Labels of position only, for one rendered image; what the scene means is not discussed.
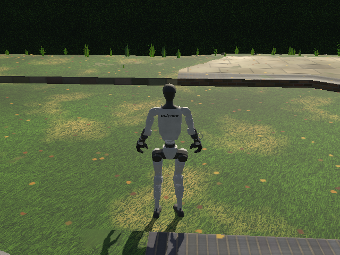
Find robot shin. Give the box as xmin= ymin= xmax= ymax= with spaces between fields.
xmin=154 ymin=176 xmax=162 ymax=211
xmin=174 ymin=175 xmax=184 ymax=210

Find robot right shin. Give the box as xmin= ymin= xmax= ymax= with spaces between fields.
xmin=174 ymin=175 xmax=184 ymax=210

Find robot left hand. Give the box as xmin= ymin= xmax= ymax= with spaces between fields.
xmin=136 ymin=142 xmax=148 ymax=153

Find left robot forearm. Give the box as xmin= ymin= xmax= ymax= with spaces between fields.
xmin=138 ymin=128 xmax=148 ymax=145

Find robot right hand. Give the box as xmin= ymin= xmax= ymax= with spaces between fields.
xmin=190 ymin=143 xmax=202 ymax=153

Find right robot forearm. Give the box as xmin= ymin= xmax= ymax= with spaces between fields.
xmin=190 ymin=127 xmax=201 ymax=145

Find robot right upper arm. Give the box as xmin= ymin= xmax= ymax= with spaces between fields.
xmin=181 ymin=107 xmax=195 ymax=135

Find robot left shin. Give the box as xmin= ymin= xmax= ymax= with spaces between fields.
xmin=154 ymin=176 xmax=162 ymax=211

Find robot left upper arm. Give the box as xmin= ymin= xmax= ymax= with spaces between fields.
xmin=143 ymin=107 xmax=159 ymax=136

